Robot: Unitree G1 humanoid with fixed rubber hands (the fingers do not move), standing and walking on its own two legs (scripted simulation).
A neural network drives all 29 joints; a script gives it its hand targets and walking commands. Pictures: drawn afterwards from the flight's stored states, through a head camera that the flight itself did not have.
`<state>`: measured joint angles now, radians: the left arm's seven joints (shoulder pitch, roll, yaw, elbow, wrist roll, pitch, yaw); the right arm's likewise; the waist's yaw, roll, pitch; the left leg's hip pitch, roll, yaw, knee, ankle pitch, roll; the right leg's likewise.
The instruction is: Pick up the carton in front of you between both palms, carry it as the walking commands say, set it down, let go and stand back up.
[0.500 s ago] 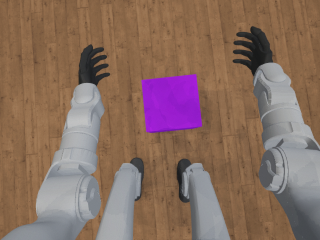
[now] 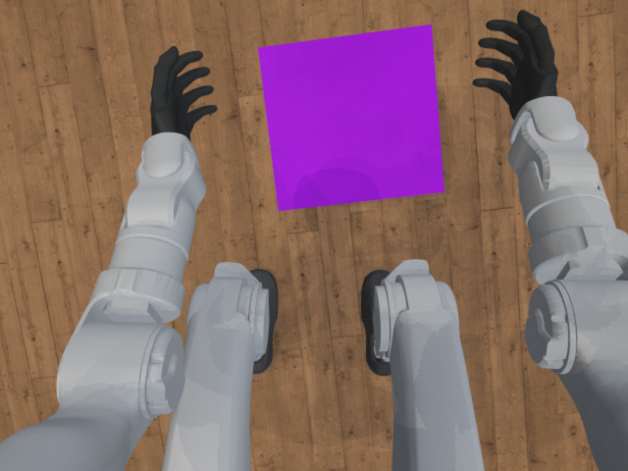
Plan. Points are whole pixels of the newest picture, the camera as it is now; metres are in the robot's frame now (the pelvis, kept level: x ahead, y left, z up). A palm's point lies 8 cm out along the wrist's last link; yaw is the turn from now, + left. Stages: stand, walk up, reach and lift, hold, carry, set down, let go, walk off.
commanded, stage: reach and lift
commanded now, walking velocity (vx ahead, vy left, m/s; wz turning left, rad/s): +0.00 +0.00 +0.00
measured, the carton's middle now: (346, 136) +0.48 -0.06 -0.34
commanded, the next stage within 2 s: none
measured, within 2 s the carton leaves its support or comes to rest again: leaves its support in 1.12 s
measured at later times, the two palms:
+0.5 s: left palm (200, 121) +0.50 +0.15 -0.27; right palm (467, 111) +0.50 -0.23 -0.28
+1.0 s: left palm (230, 115) +0.50 +0.10 -0.26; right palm (454, 107) +0.50 -0.20 -0.27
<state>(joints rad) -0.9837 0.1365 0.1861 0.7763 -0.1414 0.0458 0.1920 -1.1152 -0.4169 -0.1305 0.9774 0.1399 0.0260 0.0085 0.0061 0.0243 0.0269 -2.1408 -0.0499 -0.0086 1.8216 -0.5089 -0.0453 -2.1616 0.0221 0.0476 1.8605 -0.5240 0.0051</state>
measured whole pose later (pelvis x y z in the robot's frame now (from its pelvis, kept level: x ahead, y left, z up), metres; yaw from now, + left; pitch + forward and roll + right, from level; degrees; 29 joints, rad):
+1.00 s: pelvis -0.02 +0.00 -0.09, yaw -1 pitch +39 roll +2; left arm -1.38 0.16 0.16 1.17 -0.21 -0.04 0.24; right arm -1.45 -0.37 0.06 1.28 0.23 -0.02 -0.07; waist -0.01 0.06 0.27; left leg -2.29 -0.08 -0.02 2.12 -0.52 -0.07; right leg -2.30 0.02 0.04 2.15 -0.53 0.01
